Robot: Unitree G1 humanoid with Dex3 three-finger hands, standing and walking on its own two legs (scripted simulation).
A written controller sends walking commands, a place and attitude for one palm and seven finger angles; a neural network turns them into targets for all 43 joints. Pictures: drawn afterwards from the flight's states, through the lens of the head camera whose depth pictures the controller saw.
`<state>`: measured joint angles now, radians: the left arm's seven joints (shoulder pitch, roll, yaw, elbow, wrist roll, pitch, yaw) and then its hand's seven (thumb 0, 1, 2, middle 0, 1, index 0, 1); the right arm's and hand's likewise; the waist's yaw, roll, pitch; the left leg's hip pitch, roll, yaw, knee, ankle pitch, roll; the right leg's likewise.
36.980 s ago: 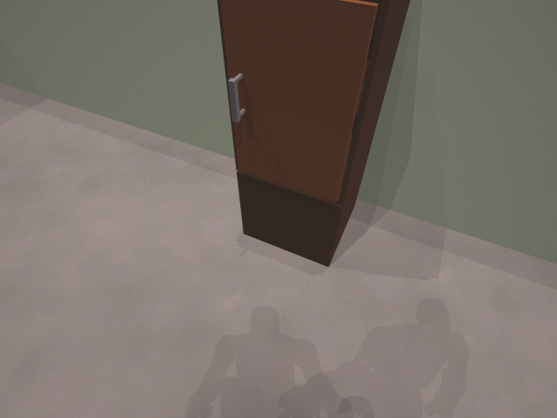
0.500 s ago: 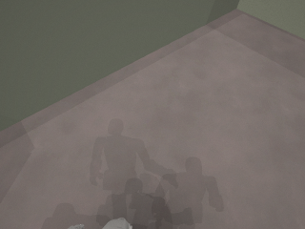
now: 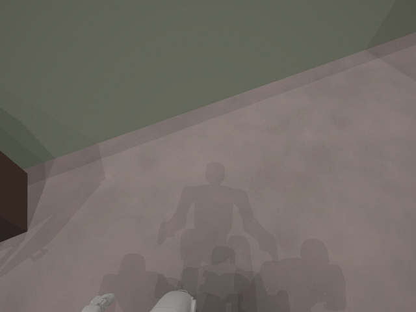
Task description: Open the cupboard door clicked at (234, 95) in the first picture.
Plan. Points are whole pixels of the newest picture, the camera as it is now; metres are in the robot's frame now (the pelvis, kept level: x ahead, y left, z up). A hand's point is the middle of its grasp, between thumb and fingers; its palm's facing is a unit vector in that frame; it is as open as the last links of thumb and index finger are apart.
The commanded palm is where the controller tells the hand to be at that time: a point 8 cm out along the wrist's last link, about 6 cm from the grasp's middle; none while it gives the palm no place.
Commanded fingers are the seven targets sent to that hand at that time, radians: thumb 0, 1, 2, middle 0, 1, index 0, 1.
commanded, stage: turn to face it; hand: left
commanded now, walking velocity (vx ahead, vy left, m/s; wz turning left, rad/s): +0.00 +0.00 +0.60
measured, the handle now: out of the picture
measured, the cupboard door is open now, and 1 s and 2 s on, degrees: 38 38 38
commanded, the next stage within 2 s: take the last steps up to it in 1.60 s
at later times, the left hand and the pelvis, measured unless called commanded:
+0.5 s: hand out of the picture +0.04 +0.24 -0.16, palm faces +0.33 -0.90 -0.27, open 7.4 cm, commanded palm none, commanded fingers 0.00 0.90 0.90 -0.20 -0.30 -0.20 -0.30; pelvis +0.02 +0.00 +0.00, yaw +17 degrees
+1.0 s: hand out of the picture -0.02 +0.19 -0.19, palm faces +0.61 -0.76 -0.22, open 7.4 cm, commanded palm none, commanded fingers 0.00 0.90 0.90 -0.20 -0.30 -0.20 -0.30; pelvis +0.05 -0.01 -0.01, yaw +36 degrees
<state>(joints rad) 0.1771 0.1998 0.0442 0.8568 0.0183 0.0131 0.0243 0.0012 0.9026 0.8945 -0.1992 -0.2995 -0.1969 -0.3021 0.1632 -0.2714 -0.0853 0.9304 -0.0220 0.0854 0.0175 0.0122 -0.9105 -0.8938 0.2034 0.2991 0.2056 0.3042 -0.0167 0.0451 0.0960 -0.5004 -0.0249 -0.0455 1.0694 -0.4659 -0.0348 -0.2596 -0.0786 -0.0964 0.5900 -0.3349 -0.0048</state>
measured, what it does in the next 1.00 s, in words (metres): steps on the spot, turning left: left foot, then right foot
